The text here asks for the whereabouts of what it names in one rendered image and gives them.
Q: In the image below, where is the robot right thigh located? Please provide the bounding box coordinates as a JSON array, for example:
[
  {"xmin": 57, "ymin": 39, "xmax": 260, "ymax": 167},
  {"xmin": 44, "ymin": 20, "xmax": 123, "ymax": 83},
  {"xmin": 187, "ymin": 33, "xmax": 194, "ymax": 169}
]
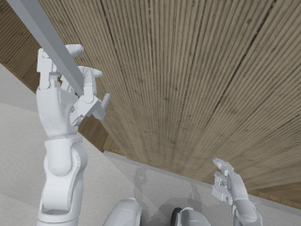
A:
[{"xmin": 175, "ymin": 209, "xmax": 211, "ymax": 226}]

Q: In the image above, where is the wardrobe door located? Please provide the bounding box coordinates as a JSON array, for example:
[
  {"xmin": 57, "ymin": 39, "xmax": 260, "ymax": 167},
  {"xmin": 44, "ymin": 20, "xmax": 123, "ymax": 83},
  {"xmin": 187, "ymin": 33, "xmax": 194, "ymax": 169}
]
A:
[
  {"xmin": 254, "ymin": 181, "xmax": 301, "ymax": 204},
  {"xmin": 38, "ymin": 0, "xmax": 301, "ymax": 191}
]

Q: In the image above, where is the robot left thigh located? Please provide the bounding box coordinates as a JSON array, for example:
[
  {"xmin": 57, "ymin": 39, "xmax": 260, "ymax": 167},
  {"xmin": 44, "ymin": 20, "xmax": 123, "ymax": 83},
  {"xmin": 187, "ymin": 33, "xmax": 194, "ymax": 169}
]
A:
[{"xmin": 103, "ymin": 199, "xmax": 142, "ymax": 226}]

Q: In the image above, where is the left robot hand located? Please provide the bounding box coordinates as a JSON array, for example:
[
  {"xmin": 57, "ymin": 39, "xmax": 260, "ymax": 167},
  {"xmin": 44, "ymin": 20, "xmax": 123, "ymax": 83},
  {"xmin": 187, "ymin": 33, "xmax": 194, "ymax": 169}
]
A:
[{"xmin": 36, "ymin": 44, "xmax": 103, "ymax": 137}]

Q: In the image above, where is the right robot forearm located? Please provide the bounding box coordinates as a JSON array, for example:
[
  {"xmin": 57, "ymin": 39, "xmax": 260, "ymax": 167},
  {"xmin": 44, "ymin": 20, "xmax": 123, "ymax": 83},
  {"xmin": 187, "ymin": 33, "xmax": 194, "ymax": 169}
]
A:
[{"xmin": 231, "ymin": 199, "xmax": 262, "ymax": 226}]

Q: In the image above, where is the left robot forearm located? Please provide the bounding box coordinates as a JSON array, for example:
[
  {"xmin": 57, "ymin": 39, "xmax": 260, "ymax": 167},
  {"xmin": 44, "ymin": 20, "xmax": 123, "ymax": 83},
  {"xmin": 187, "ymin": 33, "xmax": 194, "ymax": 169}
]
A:
[{"xmin": 37, "ymin": 135, "xmax": 88, "ymax": 226}]

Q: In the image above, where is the right robot hand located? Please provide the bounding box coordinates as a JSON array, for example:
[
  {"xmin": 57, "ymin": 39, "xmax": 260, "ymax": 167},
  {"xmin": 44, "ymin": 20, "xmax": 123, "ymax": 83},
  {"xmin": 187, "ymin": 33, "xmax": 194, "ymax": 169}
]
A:
[{"xmin": 212, "ymin": 157, "xmax": 249, "ymax": 207}]

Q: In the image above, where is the robot thigh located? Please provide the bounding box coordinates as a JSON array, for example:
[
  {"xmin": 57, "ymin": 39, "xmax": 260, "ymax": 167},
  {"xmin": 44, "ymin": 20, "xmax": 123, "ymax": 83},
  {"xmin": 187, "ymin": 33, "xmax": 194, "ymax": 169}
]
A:
[
  {"xmin": 103, "ymin": 199, "xmax": 142, "ymax": 226},
  {"xmin": 175, "ymin": 209, "xmax": 211, "ymax": 226}
]

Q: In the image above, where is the handle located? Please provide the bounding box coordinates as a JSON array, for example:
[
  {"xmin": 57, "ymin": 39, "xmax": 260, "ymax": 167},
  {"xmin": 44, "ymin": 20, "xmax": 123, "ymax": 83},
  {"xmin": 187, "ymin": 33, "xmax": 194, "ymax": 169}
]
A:
[{"xmin": 7, "ymin": 0, "xmax": 111, "ymax": 120}]

